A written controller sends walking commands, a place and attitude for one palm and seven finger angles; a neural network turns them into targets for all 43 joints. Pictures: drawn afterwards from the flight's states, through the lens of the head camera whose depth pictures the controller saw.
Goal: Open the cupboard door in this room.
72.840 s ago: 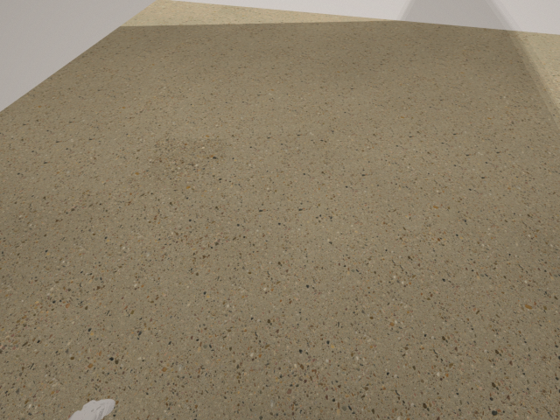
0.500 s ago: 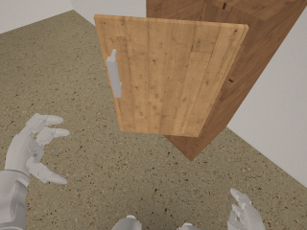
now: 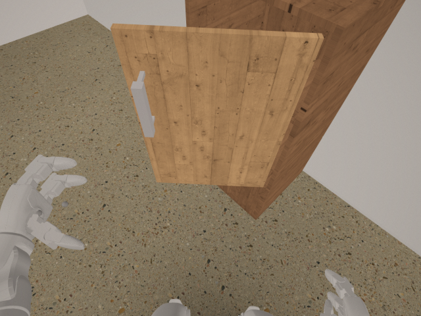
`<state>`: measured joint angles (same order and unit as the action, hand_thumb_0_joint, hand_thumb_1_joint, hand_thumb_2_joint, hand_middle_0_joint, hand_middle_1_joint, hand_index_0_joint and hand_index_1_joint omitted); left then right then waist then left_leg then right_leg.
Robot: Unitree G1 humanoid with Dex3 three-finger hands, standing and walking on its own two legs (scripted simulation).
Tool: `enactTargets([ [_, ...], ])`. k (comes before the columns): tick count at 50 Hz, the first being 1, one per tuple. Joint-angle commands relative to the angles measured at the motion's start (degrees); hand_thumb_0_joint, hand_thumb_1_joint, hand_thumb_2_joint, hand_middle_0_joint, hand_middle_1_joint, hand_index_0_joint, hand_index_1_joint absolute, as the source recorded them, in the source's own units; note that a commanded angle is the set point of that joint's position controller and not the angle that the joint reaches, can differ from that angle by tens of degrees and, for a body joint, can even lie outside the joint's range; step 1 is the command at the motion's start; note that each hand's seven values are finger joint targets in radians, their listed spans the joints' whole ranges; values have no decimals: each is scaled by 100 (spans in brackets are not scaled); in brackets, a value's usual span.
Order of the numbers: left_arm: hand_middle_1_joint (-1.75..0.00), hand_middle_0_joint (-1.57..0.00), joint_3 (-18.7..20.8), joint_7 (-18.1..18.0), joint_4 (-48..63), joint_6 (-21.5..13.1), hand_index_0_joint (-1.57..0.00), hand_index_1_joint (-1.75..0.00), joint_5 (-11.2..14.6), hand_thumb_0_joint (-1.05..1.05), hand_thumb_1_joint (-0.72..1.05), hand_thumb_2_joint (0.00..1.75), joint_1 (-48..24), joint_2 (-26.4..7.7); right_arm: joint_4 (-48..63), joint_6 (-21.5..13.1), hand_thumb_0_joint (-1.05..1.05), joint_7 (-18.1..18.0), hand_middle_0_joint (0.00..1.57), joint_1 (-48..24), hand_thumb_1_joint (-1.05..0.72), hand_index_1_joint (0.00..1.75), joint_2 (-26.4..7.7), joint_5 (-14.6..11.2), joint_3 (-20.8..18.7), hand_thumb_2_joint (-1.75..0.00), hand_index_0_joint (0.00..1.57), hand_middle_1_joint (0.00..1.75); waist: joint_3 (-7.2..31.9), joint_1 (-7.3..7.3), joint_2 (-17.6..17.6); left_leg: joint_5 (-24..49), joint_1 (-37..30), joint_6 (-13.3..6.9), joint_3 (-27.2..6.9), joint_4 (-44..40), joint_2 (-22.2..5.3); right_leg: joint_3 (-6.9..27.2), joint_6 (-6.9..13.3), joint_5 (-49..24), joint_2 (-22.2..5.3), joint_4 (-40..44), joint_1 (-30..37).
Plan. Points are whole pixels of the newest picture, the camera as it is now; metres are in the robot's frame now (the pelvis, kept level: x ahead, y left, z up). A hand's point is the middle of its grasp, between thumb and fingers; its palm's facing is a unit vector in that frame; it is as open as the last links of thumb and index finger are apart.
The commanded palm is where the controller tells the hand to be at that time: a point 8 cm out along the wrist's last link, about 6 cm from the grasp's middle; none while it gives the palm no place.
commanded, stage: raise the hand with hooked fingers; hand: left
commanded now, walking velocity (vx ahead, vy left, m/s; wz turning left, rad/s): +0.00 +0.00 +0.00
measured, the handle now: (146, 105) +0.56 +0.18 +0.04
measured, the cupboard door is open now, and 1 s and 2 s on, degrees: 43 43 43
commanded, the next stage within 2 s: move the hooked fingers beside the handle in 0.10 s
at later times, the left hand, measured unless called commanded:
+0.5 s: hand (77, 186) +0.33 +0.26 +0.05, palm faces +0.00 -1.00 -0.02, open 14.0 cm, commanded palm +0.30 +0.31 +0.06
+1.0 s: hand (90, 159) +0.39 +0.26 +0.05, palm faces +0.01 -1.00 +0.00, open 14.0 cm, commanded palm +0.37 +0.31 +0.05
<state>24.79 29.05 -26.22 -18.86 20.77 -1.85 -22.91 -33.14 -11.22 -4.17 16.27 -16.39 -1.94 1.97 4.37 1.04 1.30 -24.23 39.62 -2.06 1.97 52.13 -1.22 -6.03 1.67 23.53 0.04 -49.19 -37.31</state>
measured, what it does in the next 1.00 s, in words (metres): stands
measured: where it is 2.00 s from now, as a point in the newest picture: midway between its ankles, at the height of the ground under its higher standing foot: outside the picture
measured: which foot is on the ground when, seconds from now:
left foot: down 0.00-1.00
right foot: down 0.00-1.00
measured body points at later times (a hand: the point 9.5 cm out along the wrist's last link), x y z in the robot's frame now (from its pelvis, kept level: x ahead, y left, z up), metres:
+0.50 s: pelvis +0.00 -0.01 +0.00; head +0.08 +0.00 +0.44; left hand +0.32 +0.32 +0.06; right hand +0.15 -0.26 -0.09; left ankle +0.01 +0.09 -0.69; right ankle +0.01 -0.10 -0.69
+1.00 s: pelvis +0.00 +0.00 -0.01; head +0.09 +0.01 +0.43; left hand +0.38 +0.31 +0.05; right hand +0.09 -0.27 -0.11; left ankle +0.01 +0.09 -0.69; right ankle +0.01 -0.10 -0.69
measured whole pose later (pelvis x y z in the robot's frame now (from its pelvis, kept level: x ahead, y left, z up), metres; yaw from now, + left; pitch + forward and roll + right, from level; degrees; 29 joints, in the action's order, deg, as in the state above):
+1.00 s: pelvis +0.00 +0.00 -0.01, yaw -1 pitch +15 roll -2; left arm 26.2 27.4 -47.5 -20.5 15.3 -23.9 -26.9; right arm -34.7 -4.6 -3.5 18.6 -16.3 -1.5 1.9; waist 5.2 3.8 0.9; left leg -25.0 44.5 -2.3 2.6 54.2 -1.8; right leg -5.2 1.6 23.8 0.5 -51.1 -42.5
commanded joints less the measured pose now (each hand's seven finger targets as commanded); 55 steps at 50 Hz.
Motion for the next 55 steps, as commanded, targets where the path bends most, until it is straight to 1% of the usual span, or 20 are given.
enactTargets([
  [1, -120, -30, 471, 37, 1117, -334, -30, -120, 137, 0, -50, 30, -1055, -1477, 746, -319, 0, -102, 20, -86, -90, 30, -828, -55, -327, -90, 20, 30, 1495, -35, 400, 1355, -959, 55, -376, -764, 112, 429, -23, -1131, 103, 635, 680],
  [4, -120, -30, 529, 43, 1091, -316, -30, -120, 138, 0, -50, 30, -1045, -1528, 741, -314, 0, -111, 20, -50, -90, 30, -825, -43, -316, -90, 20, 30, 1573, -39, 249, 1521, -995, 47, -380, -738, 107, 416, -27, -1322, 115, 601, 751],
  [10, -120, -30, 542, 85, 1082, -321, -30, -120, 172, 0, -50, 30, -1031, -1505, 752, -316, 0, -110, 20, -108, -90, 30, -806, -41, -311, -90, 20, 30, 1640, -73, 320, 1571, -949, 49, -345, -675, 128, 461, -34, -1432, 91, 572, 832],
  [14, -120, -30, 574, 86, 779, -323, -30, -120, 113, 0, -50, 30, -1666, -1660, 621, -282, 0, -153, 20, -29, -90, 30, -839, -36, -300, -90, 20, 30, 1526, 54, 143, 1495, -807, 45, -357, -594, 112, 502, -47, -1405, 89, 555, 719],
  [17, -120, -30, 294, 117, 769, -348, -30, -120, 40, 0, -50, 30, -2102, -1492, 612, -282, 0, -175, 20, -38, -90, 30, -823, -49, -305, -90, 20, 30, 1651, 96, 470, 1434, -946, 53, -365, -602, 113, 484, -32, -1288, 71, 530, 566],
  [20, -120, -30, 439, 114, 413, -313, -30, -120, -18, 0, -50, 30, -2217, -1709, 546, -225, 0, -174, 20, 62, -90, 30, -860, -31, -311, -90, 20, 30, 1767, 91, 206, 1539, -857, 42, -368, -549, 107, 523, -43, -1441, 75, 512, 690],
  [22, -120, -30, 403, 108, 351, -321, -30, -120, -48, 0, -50, 30, -2383, -1707, 550, -193, 0, -162, 20, 40, -90, 30, -848, -43, -305, -90, 20, 30, 1770, 62, 447, 1557, -885, 56, -365, -572, 107, 499, -26, -1427, 62, 483, 629],
  [25, -120, -30, 361, 47, 341, -326, -30, -120, -86, 0, -50, 30, -2327, -1640, 590, -133, 0, -117, 20, 123, -90, 30, -832, -34, -333, -90, 20, 30, 2052, 15, 473, 1855, -1050, 66, -372, -578, 97, 468, -20, -1654, 82, 432, 726],
  [29, -120, -30, 591, -67, -137, -263, -30, -120, -144, 0, -50, 30, -2503, -1904, 583, 2, 0, -82, 20, 217, -90, 30, -882, -24, -321, -90, 20, 30, 1840, 42, 106, 1752, -667, 46, -325, -554, 91, 507, -49, -1720, 89, 429, 803],
  [33, -120, -30, 633, -89, -288, -352, -30, -120, -212, 0, -50, 30, -2817, -2017, 570, 109, 0, -60, 20, 300, -90, 30, -899, -11, -350, -90, 20, 30, 1848, 70, 293, 1698, -682, 44, -306, -520, 77, 533, -22, -1649, 105, 411, 715],
  [36, -120, -30, 384, -88, -149, -485, -30, -120, -264, 0, -50, 30, -3207, -1804, 534, 152, 0, -46, 20, 385, -90, 30, -873, -6, -375, -90, 20, 30, 2191, 149, 530, 1892, -1000, 51, -340, -505, 62, 500, -28, -1711, 122, 362, 600],
  [38, -120, -30, 426, -87, -295, -511, -30, -120, -239, 0, -50, 30, -3223, -1866, 484, 201, 0, -45, 20, 450, -90, 30, -900, 3, -383, -90, 20, 30, 2174, 158, 346, 2062, -985, 44, -366, -465, 49, 492, -17, -1848, 146, 342, 625],
  [39, -120, -30, 539, -96, -334, -513, -30, -120, -267, 0, -50, 30, -3225, -1985, 465, 226, 0, -36, 20, 490, -90, 30, -910, -1, -394, -90, 20, 30, 2281, 126, 440, 2146, -1012, 56, -363, -469, 45, 500, -23, -1905, 139, 327, 637],
  [41, -120, -30, 352, -102, -541, -451, -30, -120, -281, 0, -50, 30, -3190, -1744, 474, 280, 0, -15, 20, 467, -90, 30, -883, -8, -384, -90, 20, 30, 2074, 170, 373, 1967, -944, 60, -349, -507, 43, 464, -37, -1750, 138, 369, 506],
  [43, -120, -30, 551, -149, -877, -425, -30, -120, -309, 0, -50, 30, -3434, -2035, 416, 351, 0, -30, 20, 515, -90, 30, -943, -7, -377, -90, 20, 30, 1849, 186, 88, 1704, -611, 30, -336, -492, 42, 502, -28, -1646, 140, 386, 554],
  [46, -120, -30, 508, -179, -849, -519, -30, -120, -412, 0, -50, 30, -3794, -2076, 437, 406, 0, -16, 20, 540, -90, 30, -923, 10, -377, -90, 20, 30, 2074, 197, 392, 1712, -723, 41, -329, -485, 55, 513, -26, -1596, 129, 346, 505],
  [48, -120, -30, 632, -199, -952, -606, -30, -120, -425, 0, -50, 30, -3985, -2244, 394, 452, 0, -15, 20, 610, -90, 30, -945, 28, -387, -90, 20, 30, 2109, 207, 330, 1834, -741, 38, -359, -419, 29, 505, -1, -1662, 163, 289, 476],
  [52, -120, -30, 288, -191, -1091, -704, -30, -120, -521, 0, -50, 30, -4528, -1981, 328, 509, 0, 1, 20, 655, -90, 30, -921, 22, -383, -90, 20, 30, 2188, 317, 693, 1828, -1016, 78, -424, -410, -1, 455, -3, -1448, 168, 263, 90],
  [53, -120, -30, 242, -197, -1184, -694, -30, -120, -511, 0, -50, 30, -4554, -1928, 338, 535, 0, 8, 20, 703, -90, 30, -938, 28, -385, -90, 20, 30, 2178, 343, 548, 1915, -1047, 70, -462, -385, -15, 426, 14, -1453, 194, 242, 22],
  [55, -120, -30, 172, -243, -1325, -673, -30, -120, -584, 0, -50, 30, -4801, -1909, 271, 579, 0, 17, 20, 749, -90, 30, -957, 28, -394, -90, 20, 30, 2243, 380, 652, 1942, -1154, 103, -510, -379, -30, 406, -2, -1386, 182, 229, -144],
])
